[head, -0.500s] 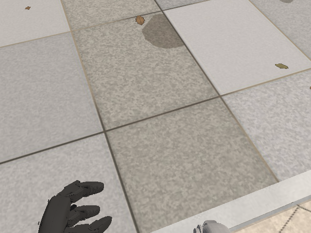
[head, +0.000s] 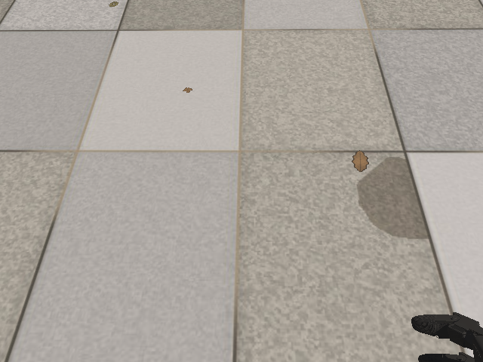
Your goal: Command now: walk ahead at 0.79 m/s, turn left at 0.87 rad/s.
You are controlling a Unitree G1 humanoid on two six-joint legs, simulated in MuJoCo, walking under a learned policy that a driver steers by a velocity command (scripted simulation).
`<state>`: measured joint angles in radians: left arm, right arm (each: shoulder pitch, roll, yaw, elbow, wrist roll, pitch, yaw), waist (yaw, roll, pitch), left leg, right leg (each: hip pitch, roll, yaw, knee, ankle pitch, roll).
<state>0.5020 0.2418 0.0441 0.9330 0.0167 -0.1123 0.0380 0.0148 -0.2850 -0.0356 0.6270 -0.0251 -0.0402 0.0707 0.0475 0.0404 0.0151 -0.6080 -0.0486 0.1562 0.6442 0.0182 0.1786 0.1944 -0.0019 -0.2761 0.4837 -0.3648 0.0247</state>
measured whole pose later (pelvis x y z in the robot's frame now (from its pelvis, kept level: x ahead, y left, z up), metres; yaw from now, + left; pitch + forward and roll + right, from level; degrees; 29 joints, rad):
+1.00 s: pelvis +0.35 +0.00 +0.02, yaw +22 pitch -1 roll +0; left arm 0.23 0.21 0.05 0.76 0.02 -0.01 0.02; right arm 0.28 -0.18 -0.02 0.76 -0.02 -0.01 -0.03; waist 0.01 0.00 0.01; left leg -0.24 -0.03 -0.03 0.61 -0.34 0.02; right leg -0.37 0.02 0.05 0.54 -0.14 0.00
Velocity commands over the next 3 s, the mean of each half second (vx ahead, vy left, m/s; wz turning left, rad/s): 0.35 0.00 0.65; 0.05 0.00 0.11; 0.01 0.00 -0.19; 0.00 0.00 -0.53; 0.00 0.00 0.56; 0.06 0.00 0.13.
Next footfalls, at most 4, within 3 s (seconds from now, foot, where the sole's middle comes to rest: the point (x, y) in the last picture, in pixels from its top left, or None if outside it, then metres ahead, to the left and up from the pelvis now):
0.02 left None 0.20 0.02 -0.75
0.38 right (289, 347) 0.51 -0.06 -0.75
0.72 left None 0.34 0.11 -0.75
2.06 left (218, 359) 0.48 0.13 -0.75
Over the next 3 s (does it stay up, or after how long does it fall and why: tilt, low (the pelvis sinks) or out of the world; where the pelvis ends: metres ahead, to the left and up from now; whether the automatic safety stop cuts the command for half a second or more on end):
stays up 0.43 0.01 0.03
